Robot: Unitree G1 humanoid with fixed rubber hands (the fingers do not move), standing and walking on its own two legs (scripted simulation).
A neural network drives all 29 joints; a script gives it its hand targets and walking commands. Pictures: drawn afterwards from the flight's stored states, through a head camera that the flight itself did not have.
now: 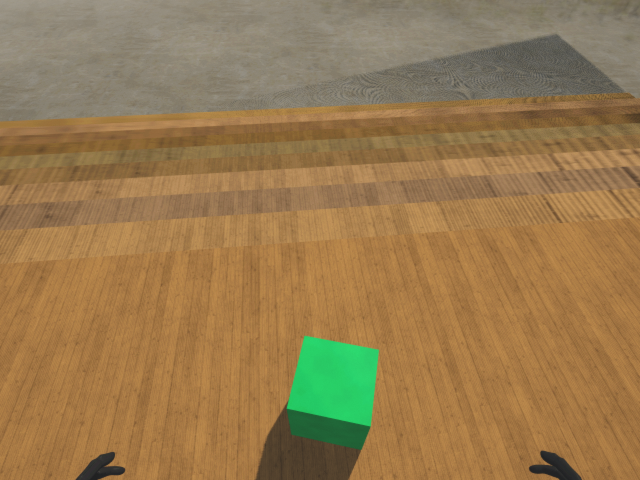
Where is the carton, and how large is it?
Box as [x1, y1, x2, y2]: [287, 336, 378, 449]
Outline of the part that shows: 304,336 287,405 291,434 361,449 370,426 378,350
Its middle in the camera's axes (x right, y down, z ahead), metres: +0.03 +0.44 +1.11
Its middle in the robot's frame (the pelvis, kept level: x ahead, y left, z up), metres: +0.43 -0.03 -0.66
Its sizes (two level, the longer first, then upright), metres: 0.210 0.200 0.250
